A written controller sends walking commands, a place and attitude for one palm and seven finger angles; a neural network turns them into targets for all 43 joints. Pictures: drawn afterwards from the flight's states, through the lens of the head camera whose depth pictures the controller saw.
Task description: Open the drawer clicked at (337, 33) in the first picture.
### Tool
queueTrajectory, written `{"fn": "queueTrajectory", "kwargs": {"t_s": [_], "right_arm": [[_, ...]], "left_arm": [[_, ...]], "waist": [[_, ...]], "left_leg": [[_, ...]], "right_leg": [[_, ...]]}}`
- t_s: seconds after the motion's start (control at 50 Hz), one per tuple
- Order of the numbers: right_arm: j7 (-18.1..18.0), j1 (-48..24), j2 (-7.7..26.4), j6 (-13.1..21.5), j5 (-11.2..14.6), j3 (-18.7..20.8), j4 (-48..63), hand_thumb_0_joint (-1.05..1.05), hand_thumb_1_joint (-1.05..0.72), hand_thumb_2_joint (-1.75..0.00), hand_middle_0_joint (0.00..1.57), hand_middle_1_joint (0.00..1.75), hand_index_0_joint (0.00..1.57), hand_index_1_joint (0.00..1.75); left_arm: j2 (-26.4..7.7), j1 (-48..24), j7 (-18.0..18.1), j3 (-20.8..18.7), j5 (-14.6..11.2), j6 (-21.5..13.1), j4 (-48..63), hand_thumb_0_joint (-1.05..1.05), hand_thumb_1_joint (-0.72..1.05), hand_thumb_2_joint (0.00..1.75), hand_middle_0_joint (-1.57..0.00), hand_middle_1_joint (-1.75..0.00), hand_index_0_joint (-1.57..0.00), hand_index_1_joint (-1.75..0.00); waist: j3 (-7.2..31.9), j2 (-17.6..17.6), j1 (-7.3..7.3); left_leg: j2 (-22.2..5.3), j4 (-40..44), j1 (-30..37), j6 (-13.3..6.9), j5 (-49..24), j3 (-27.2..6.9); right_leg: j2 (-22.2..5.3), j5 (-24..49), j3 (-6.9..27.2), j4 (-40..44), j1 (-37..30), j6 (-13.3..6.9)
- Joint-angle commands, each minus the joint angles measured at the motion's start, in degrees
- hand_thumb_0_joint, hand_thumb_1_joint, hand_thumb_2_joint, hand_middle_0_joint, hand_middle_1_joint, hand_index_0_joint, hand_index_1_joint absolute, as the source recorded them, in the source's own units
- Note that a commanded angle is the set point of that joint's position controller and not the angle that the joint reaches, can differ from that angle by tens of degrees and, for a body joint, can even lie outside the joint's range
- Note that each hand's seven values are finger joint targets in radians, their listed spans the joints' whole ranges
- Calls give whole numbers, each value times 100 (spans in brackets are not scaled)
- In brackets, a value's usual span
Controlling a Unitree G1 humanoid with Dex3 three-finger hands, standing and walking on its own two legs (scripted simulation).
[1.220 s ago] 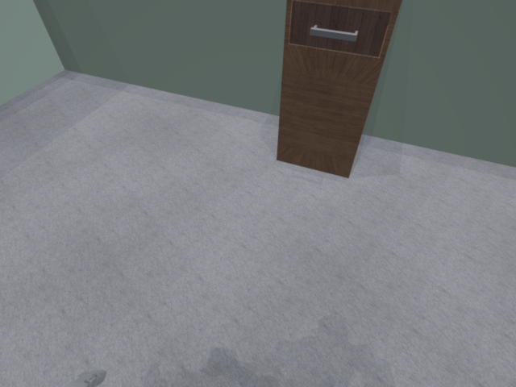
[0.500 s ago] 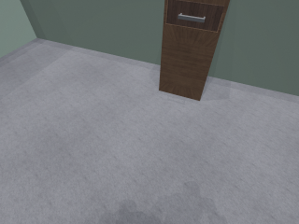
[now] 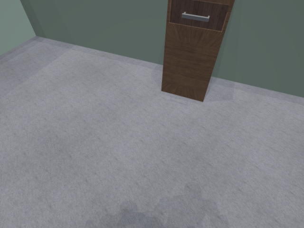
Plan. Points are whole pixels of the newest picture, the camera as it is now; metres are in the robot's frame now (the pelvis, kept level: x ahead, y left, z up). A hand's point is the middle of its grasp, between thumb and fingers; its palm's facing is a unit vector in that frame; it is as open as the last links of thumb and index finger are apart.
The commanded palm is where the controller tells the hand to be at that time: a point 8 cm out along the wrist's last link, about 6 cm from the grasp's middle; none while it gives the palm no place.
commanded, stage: look at it before walking up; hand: left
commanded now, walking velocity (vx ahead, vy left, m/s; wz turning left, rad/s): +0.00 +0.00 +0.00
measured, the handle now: (195, 16) +1.42 -0.22 +0.00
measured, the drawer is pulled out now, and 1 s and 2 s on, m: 0.00 0.00 0.00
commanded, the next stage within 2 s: walk to a spot facing it in 0.22 s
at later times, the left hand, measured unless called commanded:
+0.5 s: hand out of the picture +0.06 +0.23 -0.17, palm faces -0.02 -0.96 -0.29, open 7.4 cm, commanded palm none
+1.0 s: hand out of the picture +0.16 +0.12 -0.17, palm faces -0.13 -0.98 -0.18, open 7.4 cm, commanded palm none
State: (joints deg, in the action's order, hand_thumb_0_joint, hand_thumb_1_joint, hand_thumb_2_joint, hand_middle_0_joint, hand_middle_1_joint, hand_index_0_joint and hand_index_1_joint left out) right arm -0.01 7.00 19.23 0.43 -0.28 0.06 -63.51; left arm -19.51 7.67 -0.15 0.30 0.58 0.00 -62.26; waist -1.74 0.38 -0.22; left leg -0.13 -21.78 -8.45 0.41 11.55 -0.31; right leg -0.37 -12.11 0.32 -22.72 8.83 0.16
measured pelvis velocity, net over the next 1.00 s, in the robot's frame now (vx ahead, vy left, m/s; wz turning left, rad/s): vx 0.18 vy -0.05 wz -0.20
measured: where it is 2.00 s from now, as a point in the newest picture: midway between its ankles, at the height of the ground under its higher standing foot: (165, 180)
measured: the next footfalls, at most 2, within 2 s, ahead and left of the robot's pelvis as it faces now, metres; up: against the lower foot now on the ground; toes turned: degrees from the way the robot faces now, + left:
right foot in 0.76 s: +0.12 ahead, -0.12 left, +0.00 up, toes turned -12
left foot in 1.22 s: +0.48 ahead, +0.03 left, +0.00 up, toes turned -4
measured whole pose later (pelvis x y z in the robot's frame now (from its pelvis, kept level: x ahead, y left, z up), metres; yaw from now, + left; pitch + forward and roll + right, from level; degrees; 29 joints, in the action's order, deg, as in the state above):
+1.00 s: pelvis +0.18 -0.05 -0.01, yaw -11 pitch -1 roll +1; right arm 0.6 13.8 10.7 0.6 -1.0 3.1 -62.0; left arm -7.3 24.5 0.6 -1.0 1.2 -3.9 -63.4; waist -1.5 -0.3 -0.4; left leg -6.6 -63.7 -33.8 1.9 14.2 5.0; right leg 2.1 -19.8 -1.3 -22.1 1.5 -3.5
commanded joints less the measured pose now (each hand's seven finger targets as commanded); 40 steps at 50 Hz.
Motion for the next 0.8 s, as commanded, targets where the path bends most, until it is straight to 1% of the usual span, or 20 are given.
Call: {"fn": "queueTrajectory", "kwargs": {"t_s": [0.0,0.3,0.34,0.38,0.4,0.42,0.48,0.52,0.54,0.58,0.6,0.62,0.64,0.66,0.68,0.7,0.72,0.74,0.76,0.78], "right_arm": [[-65,-296,1191,159,-20,212,366,0,-90,-90,20,30,20,30],[-75,-353,1207,160,-9,196,355,0,-90,-90,20,30,20,30],[-52,9,481,62,-60,31,193,0,-90,-90,20,30,20,30],[-27,180,468,-4,-96,67,192,0,-90,-90,20,30,20,30],[-20,228,498,-12,-111,90,221,0,-90,-90,20,30,20,30],[-16,257,534,-16,-120,114,245,0,-90,-90,20,30,20,30],[-17,428,530,21,-119,187,341,0,-90,-90,20,30,20,30],[-38,637,514,100,-100,224,368,0,-90,-90,20,30,20,30],[-53,772,510,143,-90,249,370,0,-90,-90,20,30,20,30],[-88,1183,640,214,-81,336,294,0,-90,-90,20,30,20,30],[-111,1452,642,255,-77,375,221,0,-90,-90,20,30,20,30],[-122,1744,567,291,-88,391,143,0,-90,-90,20,30,20,30],[-135,1850,492,305,-105,385,84,0,-90,-90,20,30,20,30],[-142,1848,392,307,-112,372,71,0,-90,-90,20,30,20,30],[-148,1673,364,300,-133,354,103,0,-90,-90,20,30,20,30],[-150,1300,311,293,-128,327,175,0,-90,-90,20,30,20,30],[-117,1035,181,307,-80,288,273,0,-90,-90,20,30,20,30],[-61,743,-257,374,7,202,559,0,-90,-90,20,30,20,30],[-43,350,-179,387,-27,207,786,0,-90,-90,20,30,20,30],[-49,362,-133,409,-33,270,681,0,-90,-90,20,30,20,30]], "left_arm": [[-1163,-182,72,-213,9,-146,374,0,90,90,-20,-30,-20,-30],[-1181,-184,83,-213,7,-156,340,0,90,90,-20,-30,-20,-30],[-450,257,101,-65,4,-34,162,0,90,90,-20,-30,-20,-30],[-482,419,46,-97,46,43,156,0,90,90,-20,-30,-20,-30],[-519,462,11,-134,61,62,200,0,90,90,-20,-30,-20,-30],[-535,506,-18,-167,70,69,238,0,90,90,-20,-30,-20,-30],[-477,714,-67,-247,84,53,356,0,90,90,-20,-30,-20,-30],[-350,868,-83,-281,71,-9,423,0,90,90,-20,-30,-20,-30],[-257,935,-87,-295,69,-50,446,0,90,90,-20,-30,-20,-30],[-6,868,-100,-290,62,-120,553,0,90,90,-20,-30,-20,-30],[126,632,-104,-263,56,-170,685,0,90,90,-20,-30,-20,-30],[168,300,-102,-267,51,-202,835,0,90,90,-20,-30,-20,-30],[207,158,-101,-286,44,-225,897,0,90,90,-20,-30,-20,-30],[230,137,-112,-302,39,-249,894,0,90,90,-20,-30,-20,-30],[323,343,-130,-327,37,-261,823,0,90,90,-20,-30,-20,-30],[388,1021,-157,-358,52,-269,594,0,90,90,-20,-30,-20,-30],[211,2110,-143,-435,88,-288,209,0,90,90,-20,-30,-20,-30],[-478,3188,-18,-598,118,-355,-126,0,90,90,-20,-30,-20,-30],[-512,3413,69,-553,-4,-349,-211,0,90,90,-20,-30,-20,-30],[-385,3047,98,-519,-12,-363,-169,0,90,90,-20,-30,-20,-30]], "waist": [[357,-39,10],[406,-14,0],[454,-22,4],[57,98,-12],[-145,129,-10],[-308,118,-8],[-717,109,-14],[-658,-95,23],[-534,-228,55],[-394,-877,191],[-478,-1193,313],[-585,-1234,465],[-685,-1161,477],[-673,-953,449],[-646,-883,274],[-379,-670,-146],[51,108,-656],[374,2165,-982],[328,1749,-934],[26,1136,-771]], "left_leg": [[-661,336,73,-205,-725,-578],[-685,360,209,-194,-1081,-548],[-643,239,273,-82,-307,-354],[-568,176,-65,-100,1085,-276],[-551,183,-259,-116,1549,-269],[-557,157,-414,-135,1885,-280],[-632,-49,-693,-239,2278,-304],[-798,-119,-441,-358,2028,-417],[-955,-107,-210,-452,1790,-562],[-1526,279,484,-772,1324,-1165],[-1879,470,1060,-1000,509,-1424],[-2107,486,1428,-1200,-523,-1503],[-2206,391,1457,-1258,-1202,-1349],[-2211,239,1399,-1210,-1592,-1154],[-2084,22,936,-1021,-1603,-772],[-1714,-698,167,-683,-1470,-103],[-1125,-2175,-927,-370,-1367,627],[-302,-4015,-2616,-20,1007,1126],[-243,-4641,-3097,-49,2021,532],[-492,-4901,-3259,-108,1692,275]], "right_leg": [[-652,586,570,423,4,-187],[-674,1014,501,406,-161,-173],[-605,152,530,384,-49,-101],[-525,-1276,744,490,329,-181],[-488,-1674,842,495,490,-235],[-440,-1963,912,459,643,-284],[-333,-2254,1063,234,1006,-428],[-231,-1854,1017,-173,1200,-475],[-128,-1503,886,-513,1305,-462],[200,-944,256,-1625,1887,-339],[213,-1304,-99,-2111,2535,-229],[29,-1767,-156,-2428,3000,-166],[-150,-1940,-134,-2528,3096,-157],[-256,-2016,-128,-2318,2933,-190],[-280,-1867,-227,-1859,2299,-217],[-191,-1227,-391,-1001,937,-266],[-131,-435,-175,-428,-750,-380],[-1694,-65,2416,505,-1844,-858],[-2164,721,3356,840,-1915,-1181],[-2104,805,2997,686,-1722,-1402]]}}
